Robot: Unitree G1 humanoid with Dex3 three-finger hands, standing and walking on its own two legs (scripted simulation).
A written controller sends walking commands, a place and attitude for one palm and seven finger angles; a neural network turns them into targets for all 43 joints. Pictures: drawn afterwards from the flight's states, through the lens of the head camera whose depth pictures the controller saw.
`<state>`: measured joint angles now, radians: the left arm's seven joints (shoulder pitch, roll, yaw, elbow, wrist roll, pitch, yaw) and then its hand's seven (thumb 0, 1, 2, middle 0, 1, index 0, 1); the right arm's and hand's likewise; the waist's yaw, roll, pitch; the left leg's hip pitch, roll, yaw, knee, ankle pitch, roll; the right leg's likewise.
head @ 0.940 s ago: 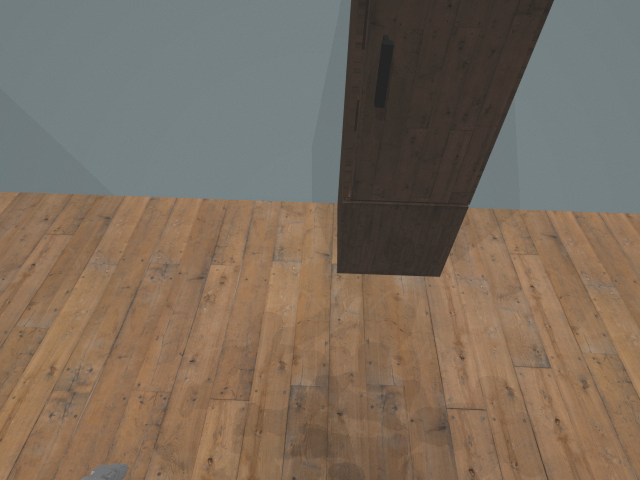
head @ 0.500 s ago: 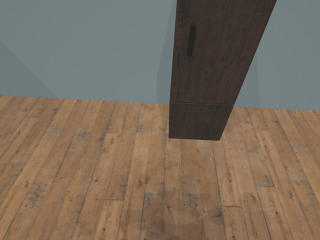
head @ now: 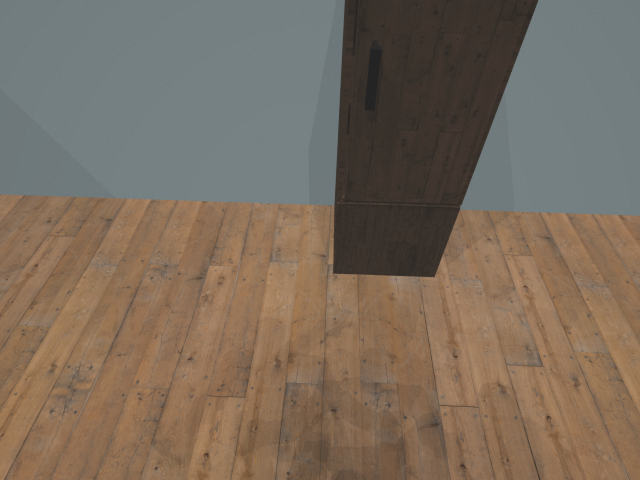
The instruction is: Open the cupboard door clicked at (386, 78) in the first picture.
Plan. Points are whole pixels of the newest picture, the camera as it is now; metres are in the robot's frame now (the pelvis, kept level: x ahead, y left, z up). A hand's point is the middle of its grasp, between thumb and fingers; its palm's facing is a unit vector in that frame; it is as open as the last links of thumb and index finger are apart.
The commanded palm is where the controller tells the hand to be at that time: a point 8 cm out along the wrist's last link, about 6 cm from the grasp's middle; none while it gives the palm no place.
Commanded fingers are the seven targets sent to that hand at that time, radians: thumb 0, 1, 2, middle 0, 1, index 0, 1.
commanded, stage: look at it before walking up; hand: left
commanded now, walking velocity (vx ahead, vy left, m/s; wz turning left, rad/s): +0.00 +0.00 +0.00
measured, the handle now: (372, 75) +0.97 -0.07 +0.07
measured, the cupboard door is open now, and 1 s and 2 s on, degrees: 0 0 0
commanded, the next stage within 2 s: walk to a spot facing it in 0.50 s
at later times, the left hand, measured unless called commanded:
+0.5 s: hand out of the picture +0.07 +0.25 -0.16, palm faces -0.03 -0.94 -0.33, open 7.4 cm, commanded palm none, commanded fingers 0.00 0.90 0.90 -0.20 -0.30 -0.20 -0.30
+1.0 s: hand out of the picture +0.06 +0.19 -0.18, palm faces -0.14 -0.96 -0.26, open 7.4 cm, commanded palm none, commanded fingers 0.00 0.90 0.90 -0.20 -0.30 -0.20 -0.30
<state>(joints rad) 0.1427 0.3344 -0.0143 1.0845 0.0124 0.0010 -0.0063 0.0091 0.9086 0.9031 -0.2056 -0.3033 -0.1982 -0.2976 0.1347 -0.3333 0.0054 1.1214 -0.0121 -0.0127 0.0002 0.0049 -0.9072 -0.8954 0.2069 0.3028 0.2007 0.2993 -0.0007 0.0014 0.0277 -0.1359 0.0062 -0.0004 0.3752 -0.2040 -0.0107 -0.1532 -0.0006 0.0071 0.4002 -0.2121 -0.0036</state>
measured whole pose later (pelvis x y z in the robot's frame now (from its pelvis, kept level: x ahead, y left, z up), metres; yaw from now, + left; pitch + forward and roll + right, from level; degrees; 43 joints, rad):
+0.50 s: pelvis +0.00 +0.00 +0.00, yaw +0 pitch -2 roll +0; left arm 0.14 0.34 -0.01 1.09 0.01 0.00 -0.01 0.01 0.91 0.90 -0.21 -0.30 -0.20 -0.30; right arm 0.12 -0.34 0.01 1.12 -0.01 -0.02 0.00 0.00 -0.91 -0.90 0.21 0.30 0.20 0.30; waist 0.00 0.00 0.03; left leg -0.13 0.01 0.00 0.36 -0.20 -0.01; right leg -0.14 0.00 0.00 0.38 -0.21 0.00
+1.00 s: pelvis -0.02 -0.01 -0.03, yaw -9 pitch -2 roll +2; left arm 0.23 0.24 0.03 0.95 0.02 0.06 -0.02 0.01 0.91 0.90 -0.20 -0.30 -0.20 -0.30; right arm 0.16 -0.23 -0.04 0.98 -0.02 0.03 -0.02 0.00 -0.91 -0.90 0.21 0.30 0.20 0.30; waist 0.02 0.00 0.09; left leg -0.27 0.08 0.14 0.66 -0.36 -0.03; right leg -0.37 0.05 0.08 0.72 -0.32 -0.02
